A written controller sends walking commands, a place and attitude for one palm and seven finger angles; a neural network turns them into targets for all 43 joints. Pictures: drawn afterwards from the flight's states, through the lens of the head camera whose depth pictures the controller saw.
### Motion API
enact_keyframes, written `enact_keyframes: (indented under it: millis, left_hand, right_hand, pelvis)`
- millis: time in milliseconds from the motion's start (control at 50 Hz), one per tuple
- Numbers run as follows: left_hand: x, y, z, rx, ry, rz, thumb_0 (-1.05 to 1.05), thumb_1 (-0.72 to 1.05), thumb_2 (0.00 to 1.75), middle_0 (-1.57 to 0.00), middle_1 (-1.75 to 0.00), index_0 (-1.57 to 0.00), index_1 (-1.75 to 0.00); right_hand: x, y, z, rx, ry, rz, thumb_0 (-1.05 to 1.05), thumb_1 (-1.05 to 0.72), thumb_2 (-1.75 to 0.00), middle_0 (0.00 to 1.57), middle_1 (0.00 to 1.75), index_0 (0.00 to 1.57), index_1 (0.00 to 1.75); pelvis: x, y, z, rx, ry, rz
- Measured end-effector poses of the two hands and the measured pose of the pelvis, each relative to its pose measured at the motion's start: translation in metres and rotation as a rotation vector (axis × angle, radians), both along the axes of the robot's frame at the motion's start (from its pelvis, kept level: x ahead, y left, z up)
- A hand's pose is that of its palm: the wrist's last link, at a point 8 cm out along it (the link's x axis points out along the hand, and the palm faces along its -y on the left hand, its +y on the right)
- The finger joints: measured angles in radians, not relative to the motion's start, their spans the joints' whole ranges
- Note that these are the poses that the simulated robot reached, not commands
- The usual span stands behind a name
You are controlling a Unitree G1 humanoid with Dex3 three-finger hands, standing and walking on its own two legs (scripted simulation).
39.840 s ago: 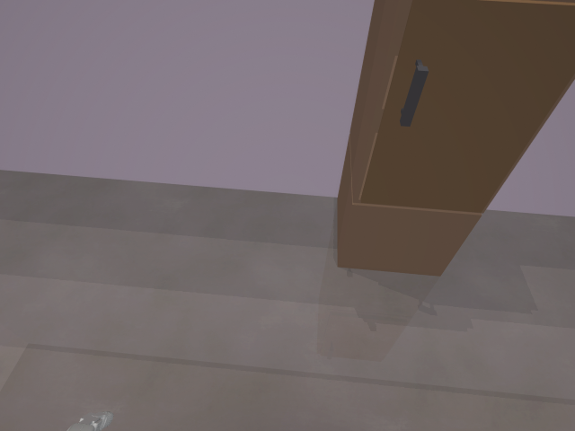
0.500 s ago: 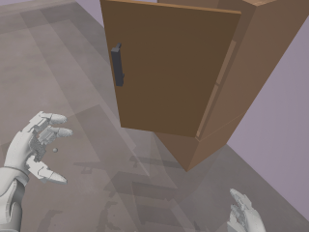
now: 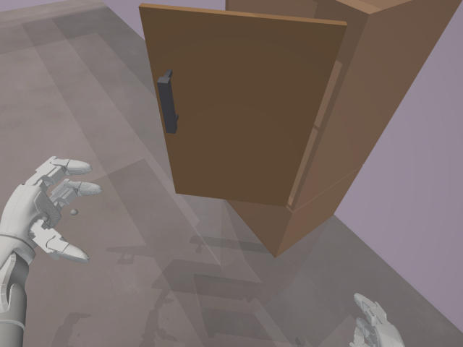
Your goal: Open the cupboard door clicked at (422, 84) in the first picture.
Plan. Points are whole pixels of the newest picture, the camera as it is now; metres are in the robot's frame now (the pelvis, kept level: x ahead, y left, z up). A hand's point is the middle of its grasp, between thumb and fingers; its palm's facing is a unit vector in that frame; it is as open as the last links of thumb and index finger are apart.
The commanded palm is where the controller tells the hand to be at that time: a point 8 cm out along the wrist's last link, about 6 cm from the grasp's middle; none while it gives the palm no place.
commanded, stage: raise the hand with hooked fingers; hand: left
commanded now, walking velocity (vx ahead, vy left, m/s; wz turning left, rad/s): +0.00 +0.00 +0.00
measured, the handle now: (170, 102) +0.60 +0.19 +0.08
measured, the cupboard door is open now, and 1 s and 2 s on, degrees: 47 47 47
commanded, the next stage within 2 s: move the hooked fingers beside the handle in 0.20 s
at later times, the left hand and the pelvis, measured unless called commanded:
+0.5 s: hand (86, 200) +0.31 +0.26 +0.10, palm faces -0.01 -1.00 -0.02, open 14.0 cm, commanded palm +0.30 +0.31 +0.10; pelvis +0.00 -0.02 +0.00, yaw +1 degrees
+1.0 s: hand (107, 160) +0.40 +0.26 +0.09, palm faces -0.05 -1.00 +0.02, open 14.0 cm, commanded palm +0.38 +0.31 +0.09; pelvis +0.00 -0.02 -0.01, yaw -1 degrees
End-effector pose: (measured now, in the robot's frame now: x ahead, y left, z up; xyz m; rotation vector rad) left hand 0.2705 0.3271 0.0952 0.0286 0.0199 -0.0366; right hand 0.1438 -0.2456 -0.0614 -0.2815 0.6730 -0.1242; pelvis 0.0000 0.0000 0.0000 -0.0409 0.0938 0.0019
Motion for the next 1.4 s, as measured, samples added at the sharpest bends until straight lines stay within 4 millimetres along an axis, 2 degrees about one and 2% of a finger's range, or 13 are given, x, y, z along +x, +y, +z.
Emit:
enact_keyframes:
  millis: [340,420,600,860,980,1180,1400]
  left_hand:
    - [-0.001,-0.015,0.005,0.005,-0.003,0.012,-0.01,-0.5,0.3,-0.3,-1.2,-0.3,-1.2]
    - [0.004,-0.015,0.004,-0.002,-0.002,0.024,-0.01,-0.5,0.3,-0.3,-1.2,-0.3,-1.2]
    - [0.042,-0.016,0.004,-0.017,-0.001,0.013,-0.01,-0.5,0.3,-0.3,-1.2,-0.3,-1.2]
    - [0.089,-0.01,-0.001,-0.03,0.012,0.008,-0.01,-0.5,0.3,-0.3,-1.2,-0.3,-1.2]
    - [0.108,-0.012,-0.002,-0.04,-0.001,-0.014,-0.01,-0.5,0.3,-0.3,-1.2,-0.3,-1.2]
    - [0.146,-0.015,-0.004,-0.048,-0.001,-0.025,-0.01,-0.5,0.3,-0.3,-1.2,-0.3,-1.2]
    - [0.179,-0.014,-0.008,-0.047,0.015,-0.024,-0.01,-0.5,0.3,-0.3,-1.2,-0.3,-1.2]
  right_hand:
    - [0.012,-0.008,-0.004,0.029,-0.014,0.008,0.02,-0.9,-0.9,0.21,0.3,0.21,0.3]
    - [0.011,-0.013,-0.006,0.02,-0.005,0.005,0.02,-0.9,-0.9,0.21,0.3,0.21,0.3]
    - [-0.006,-0.029,-0.014,-0.009,0.068,-0.035,0.01,-0.91,-0.9,0.21,0.3,0.21,0.3]
    - [-0.056,-0.043,-0.027,-0.028,0.235,-0.131,0.01,-0.91,-0.9,0.21,0.3,0.21,0.3]
    - [-0.072,-0.041,-0.031,-0.038,0.306,-0.158,0.01,-0.91,-0.9,0.21,0.3,0.21,0.3]
    - [-0.083,-0.03,-0.034,-0.044,0.368,-0.186,0.01,-0.91,-0.89,0.21,0.3,0.21,0.3]
    - [-0.104,-0.02,-0.04,-0.051,0.477,-0.215,0.01,-0.91,-0.89,0.21,0.3,0.21,0.3]
  pelvis:
    - [0.002,-0.016,0.0,0.009,0.002,0.004]
    - [0.0,-0.02,-0.001,0.01,0.003,0.01]
    - [-0.002,-0.026,-0.004,0.01,0.027,0.007]
    - [0.002,-0.022,-0.007,0.01,0.079,-0.019]
    - [0.004,-0.016,-0.008,0.005,0.099,-0.02]
    - [0.007,-0.005,-0.011,-0.004,0.133,-0.025]
    - [0.01,0.004,-0.015,-0.015,0.17,-0.026]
